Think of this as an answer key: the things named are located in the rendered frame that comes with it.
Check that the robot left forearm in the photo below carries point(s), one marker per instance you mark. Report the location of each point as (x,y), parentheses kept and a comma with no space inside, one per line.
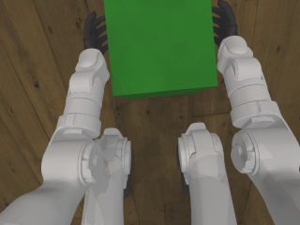
(80,120)

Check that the robot foot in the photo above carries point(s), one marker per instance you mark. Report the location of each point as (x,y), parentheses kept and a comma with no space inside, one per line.
(127,190)
(185,187)

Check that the robot right forearm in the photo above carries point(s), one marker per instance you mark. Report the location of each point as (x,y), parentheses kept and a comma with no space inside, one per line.
(252,106)

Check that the robot left foot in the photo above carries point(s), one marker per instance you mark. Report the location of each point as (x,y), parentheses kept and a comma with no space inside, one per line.
(127,190)

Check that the robot right hand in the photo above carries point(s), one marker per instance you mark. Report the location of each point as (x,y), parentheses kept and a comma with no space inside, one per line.
(226,22)

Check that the robot right upper arm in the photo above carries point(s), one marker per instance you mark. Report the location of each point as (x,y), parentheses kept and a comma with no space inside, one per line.
(270,156)

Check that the robot left upper arm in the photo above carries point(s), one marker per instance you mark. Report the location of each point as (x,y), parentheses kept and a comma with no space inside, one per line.
(69,168)

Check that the carton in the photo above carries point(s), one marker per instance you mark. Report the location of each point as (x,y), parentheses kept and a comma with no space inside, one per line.
(160,48)

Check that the robot right foot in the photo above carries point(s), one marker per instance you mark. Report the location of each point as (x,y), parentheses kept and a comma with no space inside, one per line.
(185,187)

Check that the robot left hand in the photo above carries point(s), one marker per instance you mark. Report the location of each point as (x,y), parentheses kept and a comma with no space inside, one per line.
(91,39)

